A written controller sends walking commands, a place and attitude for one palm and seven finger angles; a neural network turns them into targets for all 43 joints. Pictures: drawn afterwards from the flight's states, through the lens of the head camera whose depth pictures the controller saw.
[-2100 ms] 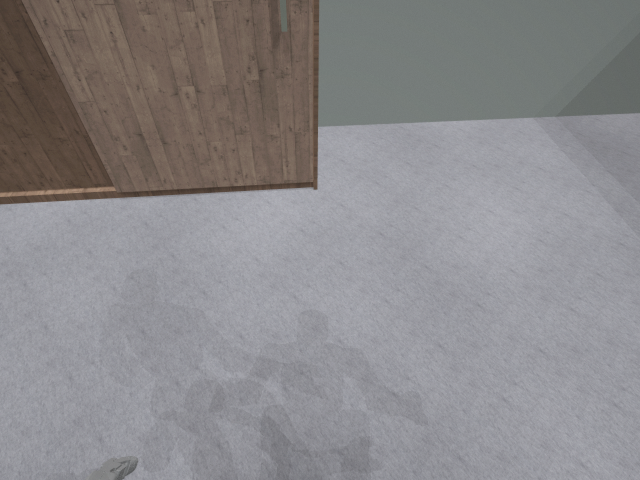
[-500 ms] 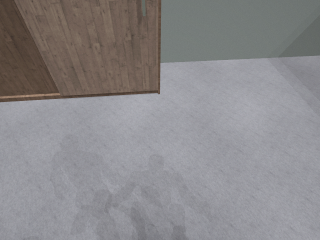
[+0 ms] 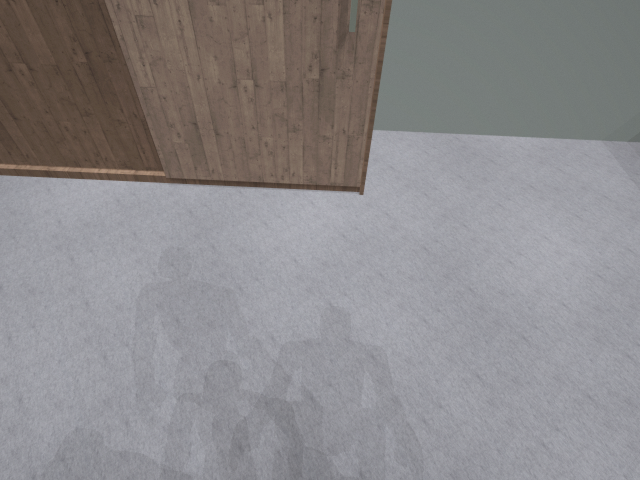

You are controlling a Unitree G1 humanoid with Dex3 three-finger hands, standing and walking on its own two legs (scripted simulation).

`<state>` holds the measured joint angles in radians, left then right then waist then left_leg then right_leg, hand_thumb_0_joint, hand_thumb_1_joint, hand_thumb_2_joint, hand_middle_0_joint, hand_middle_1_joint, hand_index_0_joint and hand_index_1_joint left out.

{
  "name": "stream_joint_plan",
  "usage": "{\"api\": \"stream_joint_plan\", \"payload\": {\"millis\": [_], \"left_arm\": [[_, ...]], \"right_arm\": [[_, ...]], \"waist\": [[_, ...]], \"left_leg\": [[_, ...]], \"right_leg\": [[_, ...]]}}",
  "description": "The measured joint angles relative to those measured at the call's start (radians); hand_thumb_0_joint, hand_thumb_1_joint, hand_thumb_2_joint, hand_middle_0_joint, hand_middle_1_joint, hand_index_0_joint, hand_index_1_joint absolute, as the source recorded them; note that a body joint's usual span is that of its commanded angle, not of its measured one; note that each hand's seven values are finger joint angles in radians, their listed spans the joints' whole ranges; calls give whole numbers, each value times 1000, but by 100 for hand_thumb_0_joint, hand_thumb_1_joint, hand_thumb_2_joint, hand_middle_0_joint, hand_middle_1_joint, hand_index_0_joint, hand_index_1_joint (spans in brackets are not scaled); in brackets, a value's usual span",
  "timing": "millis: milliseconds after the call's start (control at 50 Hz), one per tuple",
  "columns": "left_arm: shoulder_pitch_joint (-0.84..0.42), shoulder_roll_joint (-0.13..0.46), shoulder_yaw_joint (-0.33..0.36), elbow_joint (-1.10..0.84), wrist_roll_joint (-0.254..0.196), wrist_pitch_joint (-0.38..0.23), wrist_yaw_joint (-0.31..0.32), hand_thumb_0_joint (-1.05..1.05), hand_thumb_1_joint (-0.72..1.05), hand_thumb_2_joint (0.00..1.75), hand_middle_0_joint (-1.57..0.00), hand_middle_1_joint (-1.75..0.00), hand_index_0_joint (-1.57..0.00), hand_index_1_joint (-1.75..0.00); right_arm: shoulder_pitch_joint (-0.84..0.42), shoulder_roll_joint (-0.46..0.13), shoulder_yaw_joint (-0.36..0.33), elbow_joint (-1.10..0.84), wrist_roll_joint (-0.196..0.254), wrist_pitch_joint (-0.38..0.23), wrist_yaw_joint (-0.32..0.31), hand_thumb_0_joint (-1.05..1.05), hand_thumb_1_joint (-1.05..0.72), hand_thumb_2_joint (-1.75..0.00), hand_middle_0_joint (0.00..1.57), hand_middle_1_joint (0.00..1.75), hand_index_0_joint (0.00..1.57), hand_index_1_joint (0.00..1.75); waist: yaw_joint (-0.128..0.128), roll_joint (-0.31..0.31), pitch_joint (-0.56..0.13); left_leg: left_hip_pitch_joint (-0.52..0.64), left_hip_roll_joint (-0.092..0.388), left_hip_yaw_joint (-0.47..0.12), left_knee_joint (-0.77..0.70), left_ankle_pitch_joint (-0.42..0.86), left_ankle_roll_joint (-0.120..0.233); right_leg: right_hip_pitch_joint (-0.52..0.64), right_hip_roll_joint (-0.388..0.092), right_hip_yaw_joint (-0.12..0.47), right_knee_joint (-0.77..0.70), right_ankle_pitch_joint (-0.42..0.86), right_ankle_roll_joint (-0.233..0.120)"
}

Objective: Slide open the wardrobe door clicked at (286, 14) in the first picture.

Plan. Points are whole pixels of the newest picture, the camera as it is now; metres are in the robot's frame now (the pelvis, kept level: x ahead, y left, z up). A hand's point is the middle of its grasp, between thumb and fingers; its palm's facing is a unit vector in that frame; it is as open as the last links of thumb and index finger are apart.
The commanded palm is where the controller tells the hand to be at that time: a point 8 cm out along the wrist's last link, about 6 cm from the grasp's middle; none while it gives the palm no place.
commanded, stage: walk to a spot facing it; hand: right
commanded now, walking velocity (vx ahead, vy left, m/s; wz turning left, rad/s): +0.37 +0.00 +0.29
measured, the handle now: out of the picture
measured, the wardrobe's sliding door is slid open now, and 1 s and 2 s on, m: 0.00 0.00 0.00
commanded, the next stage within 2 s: turn to face it in 1.28 s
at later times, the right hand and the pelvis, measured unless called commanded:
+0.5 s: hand out of the picture +0.12 -0.18 -0.19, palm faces +0.01 +0.99 -0.12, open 7.4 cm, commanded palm none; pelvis +0.21 -0.03 -0.01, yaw +5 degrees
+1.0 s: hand (412, 271) +0.55 -0.16 -0.16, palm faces -0.30 +0.95 -0.12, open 7.4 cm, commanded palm none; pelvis +0.42 -0.03 +0.01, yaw +17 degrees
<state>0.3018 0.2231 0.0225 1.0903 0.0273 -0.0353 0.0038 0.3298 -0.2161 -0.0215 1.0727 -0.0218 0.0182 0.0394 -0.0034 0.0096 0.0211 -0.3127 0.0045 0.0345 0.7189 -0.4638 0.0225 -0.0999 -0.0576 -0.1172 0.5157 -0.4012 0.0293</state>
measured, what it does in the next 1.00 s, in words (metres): walks ahead, turning left: right foot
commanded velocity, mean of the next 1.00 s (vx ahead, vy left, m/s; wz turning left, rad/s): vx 0.36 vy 0.00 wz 0.29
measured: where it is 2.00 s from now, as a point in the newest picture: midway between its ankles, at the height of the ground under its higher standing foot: (301, 326)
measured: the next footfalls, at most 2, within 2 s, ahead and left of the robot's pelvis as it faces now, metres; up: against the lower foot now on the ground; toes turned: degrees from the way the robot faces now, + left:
right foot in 0.48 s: +0.36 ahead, -0.10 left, +0.00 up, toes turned -2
left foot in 1.14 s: +0.57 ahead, +0.15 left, +0.00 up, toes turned +28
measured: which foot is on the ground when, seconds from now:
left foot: down 0.00-0.50, up 0.52-1.00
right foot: down 0.00-0.04, up 0.06-0.46, down 0.48-1.00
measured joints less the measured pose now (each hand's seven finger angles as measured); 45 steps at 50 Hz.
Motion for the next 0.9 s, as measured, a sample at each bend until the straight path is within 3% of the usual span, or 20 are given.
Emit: {"api": "stream_joint_plan", "payload": {"millis": [40, 80, 120, 180, 320, 400, 460, 500, 540, 580, 620, 760, 900], "left_arm": [[31, 0, 4, 11, -2, 3, 2, 0, 90, 90, -20, -30, -20, -30], [45, -6, 3, 37, -5, 22, 0, 0, 90, 90, -20, -30, -20, -30], [41, -15, 7, 57, -5, 32, -5, 1, 90, 90, -20, -30, -20, -30], [3, -22, 15, 45, 1, 30, -9, 1, 90, 90, -20, -30, -20, -30], [-131, -38, 30, -46, -2, 16, -23, 1, 90, 90, -20, -30, -20, -30], [-189, -55, 25, -74, -7, 10, -32, 0, 91, 90, -20, -30, -20, -30], [-215, -70, 19, -91, -7, -6, -32, 0, 90, 90, -20, -30, -20, -30], [-219, -80, 15, -101, 1, -31, -25, 0, 90, 90, -20, -30, -20, -30], [-211, -86, 12, -106, 4, -43, -18, 0, 90, 90, -20, -30, -20, -30], [-184, -91, 11, -96, 2, -42, -9, 0, 90, 90, -20, -30, -20, -30], [-143, -95, 15, -78, -1, -45, 3, 0, 91, 90, -20, -30, -20, -30], [7, -64, 33, -12, -8, -54, 24, -2, 94, 90, -20, -30, -20, -30], [126, -92, 19, 38, -7, -53, 27, 0, 92, 90, -20, -30, -20, -30]], "right_arm": [[-6, 14, -5, -17, -3, -23, 4, 0, -90, -90, 20, 30, 20, 30], [-10, 24, -10, -30, 0, -58, -9, 0, -90, -90, 20, 30, 20, 30], [5, 33, -12, -34, 6, -79, -24, 0, -90, -90, 20, 30, 20, 30], [43, 50, -8, -22, 3, -86, -38, 0, -90, -90, 20, 30, 20, 30], [117, 99, 10, 41, -3, -91, -47, 0, -90, -90, 20, 30, 20, 30], [132, 103, 7, 58, -4, -92, -54, 0, -90, -90, 20, 30, 20, 30], [141, 92, -1, 68, -4, -90, -57, 0, -90, -90, 20, 30, 20, 30], [142, 82, -11, 77, 1, -82, -55, 0, -90, -90, 20, 30, 20, 30], [112, 70, -18, 76, 8, -66, -52, 0, -90, -90, 20, 30, 20, 30], [77, 57, -25, 64, 6, -58, -48, 0, -90, -90, 20, 30, 20, 30], [37, 42, -35, 44, -1, -53, -41, 0, -90, -90, 20, 30, 19, 30], [-70, 16, -61, -42, -14, -27, -31, 0, -91, -90, 19, 29, 19, 30], [-128, 29, -60, -56, -14, 2, -16, 0, -91, -90, 19, 29, 19, 30]], "waist": [[7, -23, 20], [0, -33, 30], [-15, -27, 28], [-25, -14, 20], [-15, -16, 18], [-33, -14, 29], [-46, 3, 35], [-35, 20, 38], [-35, 32, 50], [-33, 35, 47], [-27, 35, 39], [-12, 42, -6], [17, 33, -3]], "left_leg": [[15, -3, 37, -71, 120, 10], [28, -15, 57, -50, 121, 30], [75, -27, 55, -91, 89, 43], [151, -39, 29, -201, 114, 41], [297, -53, -28, -381, 139, 29], [371, -54, -42, -419, 101, 10], [405, -40, -54, -376, 30, -11], [354, -24, -56, -186, -48, -9], [212, -20, -69, 180, -62, 13], [74, -10, -59, 434, 11, 23], [-42, 17, -37, 532, 96, 21], [-293, 83, -34, 484, 294, -16], [-343, 108, -4, 329, 376, -36]], "right_leg": [[-18, -27, 3, 86, -46, 6], [-112, -33, 36, 326, -97, -7], [-206, -25, 52, 516, -64, -18], [-331, -31, 40, 619, 26, -12], [-511, -60, 37, 485, 191, 12], [-501, -53, 20, 298, 238, -1], [-427, -21, 2, 160, 241, -26], [-374, 2, -11, 130, 234, -55], [-354, 6, -37, 186, 166, -98], [-293, 9, -64, 154, 140, -113], [-224, 19, -82, 83, 148, -113], [-44, 55, -135, -114, 153, -118], [84, 62, -181, -191, 96, -101]]}}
